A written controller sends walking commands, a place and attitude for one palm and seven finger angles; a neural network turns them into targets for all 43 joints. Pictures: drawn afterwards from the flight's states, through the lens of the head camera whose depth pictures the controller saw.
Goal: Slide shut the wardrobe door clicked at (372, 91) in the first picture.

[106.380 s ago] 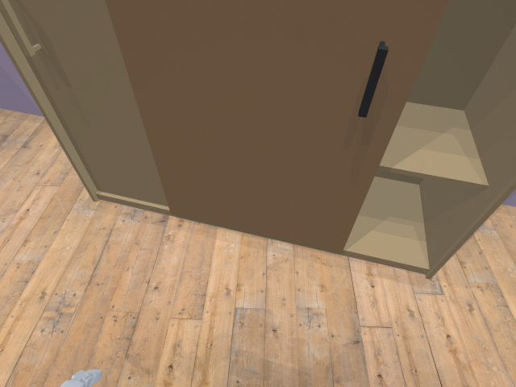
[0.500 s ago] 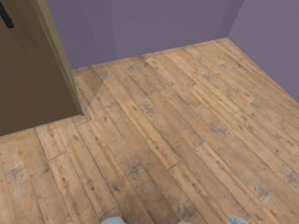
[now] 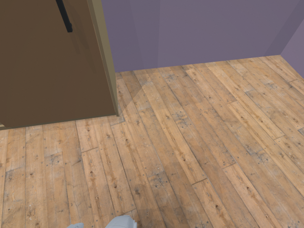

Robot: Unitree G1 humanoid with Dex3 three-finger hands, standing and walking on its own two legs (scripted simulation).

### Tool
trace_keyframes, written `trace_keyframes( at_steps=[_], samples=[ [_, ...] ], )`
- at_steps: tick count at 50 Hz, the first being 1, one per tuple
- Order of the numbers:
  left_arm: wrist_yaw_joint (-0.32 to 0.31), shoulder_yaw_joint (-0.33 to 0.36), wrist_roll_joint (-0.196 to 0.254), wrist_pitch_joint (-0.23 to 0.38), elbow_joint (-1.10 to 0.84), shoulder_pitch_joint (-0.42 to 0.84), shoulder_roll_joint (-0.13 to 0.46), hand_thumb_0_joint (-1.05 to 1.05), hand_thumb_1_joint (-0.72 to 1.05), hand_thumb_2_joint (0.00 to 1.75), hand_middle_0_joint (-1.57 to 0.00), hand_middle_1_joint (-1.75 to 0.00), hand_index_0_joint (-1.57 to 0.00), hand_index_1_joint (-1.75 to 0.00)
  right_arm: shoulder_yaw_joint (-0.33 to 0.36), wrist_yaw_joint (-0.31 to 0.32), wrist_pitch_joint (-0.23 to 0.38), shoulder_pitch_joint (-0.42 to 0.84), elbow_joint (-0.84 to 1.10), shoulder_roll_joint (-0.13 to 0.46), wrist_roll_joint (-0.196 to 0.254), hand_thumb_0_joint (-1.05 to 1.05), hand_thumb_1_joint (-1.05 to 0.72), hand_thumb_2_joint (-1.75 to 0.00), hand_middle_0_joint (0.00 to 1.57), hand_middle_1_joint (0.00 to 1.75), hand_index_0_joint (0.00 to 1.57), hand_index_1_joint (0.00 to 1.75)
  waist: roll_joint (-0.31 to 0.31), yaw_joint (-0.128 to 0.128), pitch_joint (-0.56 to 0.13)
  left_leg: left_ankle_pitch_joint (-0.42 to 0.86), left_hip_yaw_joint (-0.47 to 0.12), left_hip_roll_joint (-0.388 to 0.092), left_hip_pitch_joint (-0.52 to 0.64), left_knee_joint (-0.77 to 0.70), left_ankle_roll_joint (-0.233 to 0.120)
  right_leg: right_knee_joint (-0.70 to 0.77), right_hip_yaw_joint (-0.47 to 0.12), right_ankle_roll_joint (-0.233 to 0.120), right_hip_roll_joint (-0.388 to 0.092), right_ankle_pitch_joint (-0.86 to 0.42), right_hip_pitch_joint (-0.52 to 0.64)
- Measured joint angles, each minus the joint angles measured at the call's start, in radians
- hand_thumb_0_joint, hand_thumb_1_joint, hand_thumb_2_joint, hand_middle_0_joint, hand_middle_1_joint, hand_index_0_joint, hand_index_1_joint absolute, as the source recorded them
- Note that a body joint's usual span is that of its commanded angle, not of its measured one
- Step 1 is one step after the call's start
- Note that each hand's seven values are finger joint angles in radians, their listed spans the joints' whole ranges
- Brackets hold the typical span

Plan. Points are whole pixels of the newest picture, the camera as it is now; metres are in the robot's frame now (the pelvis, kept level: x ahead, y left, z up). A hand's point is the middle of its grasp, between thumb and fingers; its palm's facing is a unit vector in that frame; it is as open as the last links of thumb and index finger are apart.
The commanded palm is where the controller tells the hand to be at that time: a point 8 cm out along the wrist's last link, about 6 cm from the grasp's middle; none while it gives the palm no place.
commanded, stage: turn to face it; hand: left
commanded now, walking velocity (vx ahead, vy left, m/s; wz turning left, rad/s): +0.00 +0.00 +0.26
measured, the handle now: (63, 9) +0.93 +0.42 +0.09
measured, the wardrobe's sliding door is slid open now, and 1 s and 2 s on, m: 0.00 0.00 0.00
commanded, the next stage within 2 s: take the last steps up to it in 0.02 s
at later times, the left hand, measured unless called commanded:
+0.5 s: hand out of the picture -0.01 +0.19 -0.16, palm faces +0.21 -0.96 -0.20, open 7.3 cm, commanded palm none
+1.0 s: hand (68, 204) +0.20 +0.27 -0.17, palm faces +0.20 -0.95 -0.23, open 7.3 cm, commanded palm none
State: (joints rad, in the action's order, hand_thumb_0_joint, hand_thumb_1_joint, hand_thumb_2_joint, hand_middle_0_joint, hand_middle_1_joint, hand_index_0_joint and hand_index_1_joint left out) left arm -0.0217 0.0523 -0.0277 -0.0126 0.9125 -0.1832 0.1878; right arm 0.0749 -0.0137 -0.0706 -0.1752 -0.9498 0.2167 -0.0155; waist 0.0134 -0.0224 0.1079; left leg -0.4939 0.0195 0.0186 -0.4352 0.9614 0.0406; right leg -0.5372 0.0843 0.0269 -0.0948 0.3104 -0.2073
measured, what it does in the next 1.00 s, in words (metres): walks ahead: left foot, then right foot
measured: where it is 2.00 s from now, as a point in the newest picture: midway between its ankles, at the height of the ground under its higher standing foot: (133, 182)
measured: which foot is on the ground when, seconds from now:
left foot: up 0.00-0.08, down 0.10-0.36, up 0.38-0.64, down 0.66-0.96, up 0.98-1.00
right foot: down 0.00-0.10, up 0.12-0.34, down 0.36-0.66, up 0.68-0.94, down 0.96-1.00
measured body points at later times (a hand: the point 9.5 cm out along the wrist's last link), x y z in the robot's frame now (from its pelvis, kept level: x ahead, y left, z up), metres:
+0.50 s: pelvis +0.03 +0.01 +0.01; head +0.04 +0.01 +0.45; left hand -0.02 +0.24 -0.15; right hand +0.11 -0.22 -0.15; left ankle +0.02 +0.14 -0.67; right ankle +0.00 -0.11 -0.74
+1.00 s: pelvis +0.15 +0.07 -0.01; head +0.16 +0.06 +0.44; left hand +0.19 +0.32 -0.15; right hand +0.16 -0.17 -0.17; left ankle +0.11 +0.18 -0.72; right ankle +0.21 -0.03 -0.74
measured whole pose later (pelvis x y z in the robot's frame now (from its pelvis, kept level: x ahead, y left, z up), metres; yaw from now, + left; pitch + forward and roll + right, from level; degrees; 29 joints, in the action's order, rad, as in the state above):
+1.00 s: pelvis +0.15 +0.07 -0.01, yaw +8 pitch -2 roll +1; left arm 0.01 0.07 -0.03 0.05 1.00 -0.19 0.19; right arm 0.06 0.00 -0.01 -0.33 -1.11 0.17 -0.03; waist -0.01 0.00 0.05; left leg -0.46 0.10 -0.04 -0.26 0.75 -0.01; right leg -0.62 0.12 -0.03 -0.06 0.28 -0.32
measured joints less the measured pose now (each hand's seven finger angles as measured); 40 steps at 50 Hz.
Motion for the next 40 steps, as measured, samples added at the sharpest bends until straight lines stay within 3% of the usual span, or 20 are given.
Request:
trace_keyframes(
  at_steps=[2, 4, 5, 8, 11, 14, 17, 18, 20, 22, 24, 27, 30, 33, 34, 37, 40],
  samples=[
    [0.003, 0.0, 0.0, 0.002, 0.01, -0.012, 0.003, 0.0, 0.91, 0.89, -0.2, -0.3, -0.2, -0.3, -0.007, 0.0, 0.01, 0.005, -0.002, -0.006, 0.003, 0.01, -0.91, -0.9, 0.2, 0.3, 0.19, 0.3, 0.027, 0.008, 0.002, 0.04, 0.024, -0.005, 0.058, -0.15, 0.0, -0.013, 0.007, 0.009, -0.021, 0.008, 0.0],
    [0.007, 0.0, 0.007, -0.001, 0.019, -0.031, 0.006, 0.0, 0.91, 0.89, -0.2, -0.3, -0.21, -0.3, -0.013, 0.0, 0.024, 0.005, 0.002, -0.003, 0.003, 0.01, -0.91, -0.9, 0.2, 0.3, 0.19, 0.3, 0.036, 0.012, -0.004, 0.177, 0.03, -0.011, 0.128, -0.331, -0.011, -0.059, 0.019, 0.024, -0.032, 0.035, -0.016],
    [0.009, 0.001, 0.011, -0.007, 0.021, -0.04, 0.005, 0.0, 0.91, 0.89, -0.2, -0.3, -0.21, -0.3, -0.014, 0.0, 0.035, 0.001, 0.006, 0.003, 0.0, 0.01, -0.91, -0.9, 0.2, 0.3, 0.19, 0.3, 0.025, 0.012, -0.014, 0.238, 0.015, -0.018, 0.14, -0.374, -0.04, -0.104, 0.029, 0.031, -0.028, 0.054, -0.041],
    [0.003, 0.01, 0.015, -0.039, 0.046, -0.034, 0.025, 0.01, 0.91, 0.89, -0.2, -0.3, -0.2, -0.3, -0.021, 0.013, 0.043, 0.02, -0.003, -0.018, -0.011, 0.01, -0.91, -0.9, 0.2, 0.3, 0.19, 0.3, 0.05, 0.028, -0.003, 0.196, 0.015, -0.007, 0.117, -0.321, -0.074, -0.309, -0.02, 0.03, -0.015, 0.221, -0.119],
    [0.012, 0.017, 0.012, -0.05, 0.071, -0.026, 0.03, 0.01, 0.91, 0.89, -0.2, -0.3, -0.2, -0.3, -0.034, 0.023, 0.05, 0.015, -0.006, -0.032, -0.019, 0.01, -0.91, -0.9, 0.2, 0.3, 0.2, 0.3, 0.034, 0.031, -0.008, 0.209, -0.006, -0.013, 0.129, -0.358, -0.069, -0.407, -0.026, 0.016, 0.019, 0.231, -0.156],
    [0.028, 0.015, 0.009, -0.036, 0.077, -0.03, 0.023, 0.01, 0.91, 0.89, -0.2, -0.3, -0.2, -0.3, -0.04, 0.023, 0.054, -0.002, -0.018, -0.036, -0.021, 0.01, -0.91, -0.9, 0.2, 0.3, 0.2, 0.3, 0.001, 0.031, -0.023, 0.237, -0.03, -0.019, 0.144, -0.404, -0.066, -0.324, -0.006, 0.005, 0.045, 0.206, -0.131],
    [0.037, 0.01, 0.006, -0.005, 0.072, -0.053, 0.015, 0.01, 0.91, 0.89, -0.2, -0.3, -0.2, -0.3, -0.04, 0.02, 0.051, -0.028, -0.034, -0.037, -0.016, 0.01, -0.91, -0.9, 0.2, 0.3, 0.2, 0.3, -0.019, 0.033, -0.048, 0.223, -0.046, -0.015, 0.141, -0.394, -0.063, -0.108, 0.013, -0.006, 0.064, 0.139, -0.041],
    [0.037, 0.011, 0.002, 0.01, 0.066, -0.067, 0.018, 0.01, 0.91, 0.89, -0.2, -0.3, -0.2, -0.3, -0.038, 0.018, 0.048, -0.04, -0.036, -0.041, -0.011, 0.01, -0.91, -0.9, 0.2, 0.3, 0.2, 0.3, -0.006, 0.037, -0.06, 0.162, -0.041, 0.001, 0.118, -0.347, -0.064, -0.027, -0.002, -0.023, 0.056, 0.137, -0.015],
    [0.028, 0.01, -0.001, 0.027, 0.074, -0.08, 0.0, 0.01, 0.91, 0.89, -0.2, -0.3, -0.2, -0.3, -0.029, 0.01, 0.035, -0.045, -0.05, -0.032, -0.012, 0.01, -0.91, -0.9, 0.2, 0.3, 0.2, 0.3, -0.023, 0.047, -0.057, 0.062, -0.047, 0.005, 0.058, -0.167, -0.061, -0.027, 0.007, -0.037, 0.053, 0.03, -0.012],
    [0.021, 0.006, -0.001, 0.039, 0.092, -0.11, -0.019, 0.0, 0.91, 0.89, -0.2, -0.3, -0.2, -0.3, -0.019, -0.001, 0.027, -0.046, -0.063, -0.023, -0.016, 0.01, -0.91, -0.9, 0.2, 0.3, 0.2, 0.3, -0.035, 0.049, -0.06, 0.085, -0.039, -0.003, -0.002, -0.01, -0.054, 0.002, 0.017, -0.035, 0.049, 0.017, 0.019],
    [0.017, 0.003, -0.002, 0.046, 0.116, -0.14, -0.031, 0.0, 0.91, 0.89, -0.2, -0.3, -0.2, -0.3, -0.013, -0.01, 0.031, -0.046, -0.066, -0.023, -0.017, 0.01, -0.91, -0.9, 0.2, 0.3, 0.2, 0.3, -0.025, 0.043, -0.066, 0.14, -0.014, -0.024, -0.041, 0.046, -0.041, 0.065, 0.024, -0.022, 0.037, 0.002, 0.059],
    [0.019, -0.001, -0.004, 0.056, 0.15, -0.171, -0.038, 0.0, 0.91, 0.89, -0.2, -0.3, -0.2, -0.3, -0.012, -0.017, 0.047, -0.041, -0.061, -0.03, -0.013, 0.01, -0.91, -0.9, 0.2, 0.3, 0.2, 0.3, 0.009, 0.04, -0.063, 0.179, 0.029, -0.056, -0.041, -0.072, -0.028, 0.136, 0.032, -0.004, 0.008, -0.017, 0.108],
    [0.023, -0.005, -0.003, 0.059, 0.174, -0.188, -0.042, 0.0, 0.91, 0.89, -0.2, -0.3, -0.2, -0.3, -0.016, -0.02, 0.065, -0.028, -0.061, -0.034, -0.01, 0.01, -0.91, -0.9, 0.19, 0.3, 0.19, 0.3, 0.033, 0.054, -0.048, 0.204, 0.057, -0.065, 0.0, -0.252, -0.032, 0.139, 0.042, 0.018, -0.021, 0.002, 0.133],
    [0.026, -0.006, 0.001, 0.051, 0.19, -0.221, -0.052, 0.0, 0.91, 0.89, -0.2, -0.3, -0.2, -0.3, -0.022, -0.018, 0.093, -0.02, -0.058, -0.028, -0.012, 0.01, -0.91, -0.9, 0.19, 0.3, 0.19, 0.3, 0.029, 0.065, -0.048, 0.241, 0.076, -0.067, 0.088, -0.425, -0.049, 0.042, 0.039, 0.038, -0.035, 0.077, 0.119],
    [0.028, -0.006, 0.004, 0.043, 0.194, -0.228, -0.055, 0.0, 0.91, 0.89, -0.2, -0.3, -0.2, -0.3, -0.02, -0.012, 0.106, -0.016, -0.056, -0.026, -0.016, 0.01, -0.91, -0.9, 0.19, 0.3, 0.19, 0.3, 0.021, 0.058, -0.049, 0.311, 0.074, -0.072, 0.085, -0.424, -0.059, -0.053, 0.038, 0.028, -0.037, 0.12, 0.082],
    [0.026, -0.002, 0.004, 0.009, 0.208, -0.195, -0.038, 0.01, 0.91, 0.89, -0.2, -0.3, -0.2, -0.3, -0.023, 0.008, 0.123, -0.009, -0.056, -0.059, -0.019, 0.01, -0.91, -0.9, 0.19, 0.3, 0.19, 0.3, 0.047, 0.05, -0.028, 0.251, 0.1, -0.065, 0.088, -0.342, -0.064, -0.419, -0.018, -0.013, -0.024, 0.206, -0.079],
    [0.033, 0.006, 0.002, -0.003, 0.193, -0.133, -0.028, 0.01, 0.91, 0.89, -0.2, -0.3, -0.2, -0.3, -0.018, 0.028, 0.122, -0.039, -0.067, -0.071, -0.02, 0.0, -0.93, -0.9, 0.2, 0.3, 0.2, 0.3, 0.036, 0.036, -0.031, 0.24, 0.108, -0.061, 0.142, -0.399, -0.059, -0.529, 0.0, -0.027, -0.013, 0.148, -0.198]
  ],
)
